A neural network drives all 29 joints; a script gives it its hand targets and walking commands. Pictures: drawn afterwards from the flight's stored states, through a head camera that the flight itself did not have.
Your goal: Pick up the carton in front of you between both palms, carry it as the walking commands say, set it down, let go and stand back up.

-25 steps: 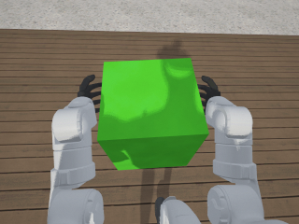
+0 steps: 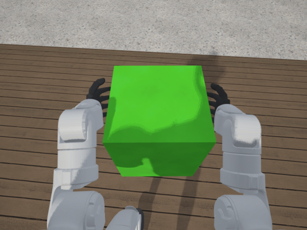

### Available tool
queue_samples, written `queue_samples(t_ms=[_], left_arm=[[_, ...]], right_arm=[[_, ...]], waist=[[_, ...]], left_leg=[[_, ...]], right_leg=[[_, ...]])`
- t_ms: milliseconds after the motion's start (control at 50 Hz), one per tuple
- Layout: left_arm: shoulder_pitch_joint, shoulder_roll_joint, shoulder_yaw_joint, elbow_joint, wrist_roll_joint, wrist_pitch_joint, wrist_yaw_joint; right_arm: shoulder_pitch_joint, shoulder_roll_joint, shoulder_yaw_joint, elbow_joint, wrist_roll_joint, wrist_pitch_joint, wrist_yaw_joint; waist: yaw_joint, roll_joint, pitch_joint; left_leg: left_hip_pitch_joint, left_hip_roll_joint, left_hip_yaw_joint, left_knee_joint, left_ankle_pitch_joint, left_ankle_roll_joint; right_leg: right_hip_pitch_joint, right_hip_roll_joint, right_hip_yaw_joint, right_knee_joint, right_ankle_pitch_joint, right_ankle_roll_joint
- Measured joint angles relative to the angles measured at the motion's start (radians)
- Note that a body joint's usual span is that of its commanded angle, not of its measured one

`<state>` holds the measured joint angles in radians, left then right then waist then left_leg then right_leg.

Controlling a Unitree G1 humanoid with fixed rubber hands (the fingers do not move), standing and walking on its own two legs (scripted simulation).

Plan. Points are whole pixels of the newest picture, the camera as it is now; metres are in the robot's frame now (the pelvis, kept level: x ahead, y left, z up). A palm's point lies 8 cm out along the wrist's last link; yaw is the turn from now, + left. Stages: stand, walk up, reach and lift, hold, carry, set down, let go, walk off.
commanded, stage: carry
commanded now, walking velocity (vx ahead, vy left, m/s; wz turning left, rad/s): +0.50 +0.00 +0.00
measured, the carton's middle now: (157, 126) +0.36 +0.02 +0.04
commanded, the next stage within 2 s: none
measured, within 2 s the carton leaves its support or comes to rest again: neither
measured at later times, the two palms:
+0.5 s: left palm (126, 43) +0.68 +0.14 +0.07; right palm (212, 48) +0.66 -0.16 +0.07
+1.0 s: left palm (132, 11) +0.97 +0.16 +0.04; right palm (197, 14) +0.98 -0.14 +0.03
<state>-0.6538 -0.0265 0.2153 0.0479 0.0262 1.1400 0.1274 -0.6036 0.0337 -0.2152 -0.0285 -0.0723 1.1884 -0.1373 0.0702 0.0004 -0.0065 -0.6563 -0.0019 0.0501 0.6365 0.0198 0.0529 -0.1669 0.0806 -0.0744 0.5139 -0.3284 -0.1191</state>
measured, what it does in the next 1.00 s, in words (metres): goes down: left foot 0.04 m lower, then right foot 0.04 m lower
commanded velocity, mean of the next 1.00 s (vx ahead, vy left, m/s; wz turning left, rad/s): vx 0.50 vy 0.00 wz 0.00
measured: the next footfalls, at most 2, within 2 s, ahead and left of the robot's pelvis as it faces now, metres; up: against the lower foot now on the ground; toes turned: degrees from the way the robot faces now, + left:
left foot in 0.10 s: +0.22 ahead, +0.06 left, -0.04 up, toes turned +1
right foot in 0.60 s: +0.53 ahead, -0.06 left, -0.08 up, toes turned -2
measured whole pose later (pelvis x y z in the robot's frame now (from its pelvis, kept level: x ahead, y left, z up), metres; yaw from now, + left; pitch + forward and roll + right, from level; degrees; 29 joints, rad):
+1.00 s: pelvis +0.61 -0.01 -0.08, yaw +0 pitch +6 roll +1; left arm -0.65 -0.02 0.21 0.07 0.02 1.13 0.13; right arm -0.60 0.03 -0.21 -0.01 -0.07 1.19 -0.14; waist 0.07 0.00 -0.03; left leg -0.68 0.01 0.03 0.69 -0.01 0.04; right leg -0.20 0.07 -0.06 0.53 -0.31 -0.11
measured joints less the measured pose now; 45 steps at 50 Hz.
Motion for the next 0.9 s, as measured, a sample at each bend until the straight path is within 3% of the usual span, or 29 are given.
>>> queue_samples(t_ms=[80, 100, 140, 200, 300, 380, 520, 580, 600, 640, 700, 800, 900], left_arm=[[-0.012, 0.019, -0.003, 0.032, -0.004, 0.008, -0.003], [-0.019, 0.031, -0.004, 0.051, -0.006, 0.011, -0.006], [-0.042, 0.053, -0.002, 0.104, -0.012, 0.006, -0.012], [-0.024, 0.045, -0.007, 0.146, 0.002, 0.02, -0.013], [0.002, 0.013, -0.006, 0.094, 0.036, 0.048, -0.006], [0.013, 0.002, 0.008, 0.032, 0.043, 0.037, -0.003], [0.019, 0.0, 0.023, -0.042, 0.043, 0.04, -0.001], [-0.001, -0.001, 0.021, -0.001, 0.053, 0.043, -0.002], [-0.011, -0.006, 0.02, 0.022, 0.061, 0.042, -0.003], [-0.031, -0.009, 0.018, 0.075, 0.073, 0.025, -0.007], [-0.008, 0.003, 0.009, 0.118, 0.059, 0.033, -0.008], [0.032, 0.023, 0.0, 0.085, 0.008, 0.032, -0.002], [0.026, 0.015, 0.003, 0.047, -0.005, -0.001, 0.0]], right_arm=[[-0.024, -0.002, 0.004, 0.041, -0.006, 0.008, 0.0], [-0.035, 0.0, 0.006, 0.064, -0.011, 0.008, 0.0], [-0.059, 0.003, 0.01, 0.12, -0.023, -0.003, 0.0], [-0.046, -0.011, 0.02, 0.177, -0.009, 0.008, 0.001], [-0.018, -0.033, 0.031, 0.161, 0.041, 0.009, -0.005], [-0.027, -0.027, 0.025, 0.134, 0.049, -0.016, -0.007], [-0.051, -0.018, 0.024, 0.106, 0.048, -0.027, -0.007], [-0.061, -0.033, 0.025, 0.137, 0.05, -0.022, -0.002], [-0.067, -0.046, 0.028, 0.155, 0.053, -0.02, 0.002], [-0.087, -0.066, 0.025, 0.202, 0.067, -0.025, 0.022], [-0.062, -0.055, 0.033, 0.227, 0.052, -0.007, 0.023], [-0.027, -0.018, 0.035, 0.162, 0.018, 0.016, 0.012], [-0.005, -0.001, 0.018, 0.078, 0.005, -0.002, 0.009]], waist=[[-0.006, 0.02, -0.041], [-0.014, 0.019, -0.054], [-0.047, -0.013, -0.059], [-0.094, -0.001, -0.046], [-0.125, 0.013, -0.006], [-0.139, 0.012, 0.01], [-0.149, -0.009, -0.025], [-0.147, -0.024, -0.058], [-0.138, -0.022, -0.071], [-0.102, 0.011, -0.071], [-0.053, -0.001, -0.053], [-0.019, -0.013, -0.011], [-0.005, -0.013, 0.004]], left_leg=[[0.161, -0.039, 0.064, -0.227, 0.171, 0.033], [0.196, -0.04, 0.067, -0.218, 0.157, 0.036], [0.182, -0.072, 0.061, -0.099, -0.08, 0.087], [0.185, -0.078, 0.059, -0.02, -0.129, 0.097], [0.273, -0.071, 0.051, -0.057, -0.182, 0.095], [0.342, -0.068, 0.036, -0.087, -0.233, 0.087], [0.488, -0.082, 0.008, -0.081, -0.383, 0.063], [0.516, -0.093, 0.022, 0.077, -0.484, 0.048], [0.497, -0.088, 0.036, 0.185, -0.477, 0.038], [0.39, -0.075, -0.002, 0.468, -0.552, 0.001], [0.218, -0.065, -0.036, 0.689, -0.547, -0.003], [0.03, 0.008, -0.056, 0.501, -0.424, -0.023], [-0.062, 0.039, -0.053, 0.311, -0.241, -0.024]], right_leg=[[0.047, 0.014, -0.02, 0.189, -0.132, 0.019], [0.028, 0.008, -0.035, 0.301, -0.126, 0.029], [-0.082, -0.005, 0.007, 0.587, -0.201, 0.063], [-0.259, -0.016, 0.055, 0.808, -0.199, 0.068], [-0.453, -0.093, 0.078, 0.62, -0.082, 0.084], [-0.538, -0.12, 0.079, 0.459, 0.069, 0.093], [-0.47, -0.075, 0.016, 0.067, 0.392, 0.07], [-0.339, -0.05, -0.034, -0.102, 0.523, 0.048], [-0.304, -0.047, -0.037, -0.096, 0.512, 0.044], [-0.319, -0.015, -0.033, 0.022, 0.288, 0.005], [-0.31, -0.009, -0.029, 0.094, 0.234, -0.015], [-0.221, -0.015, -0.022, 0.051, 0.184, -0.014], [-0.134, -0.018, -0.007, 0.018, 0.119, -0.005]])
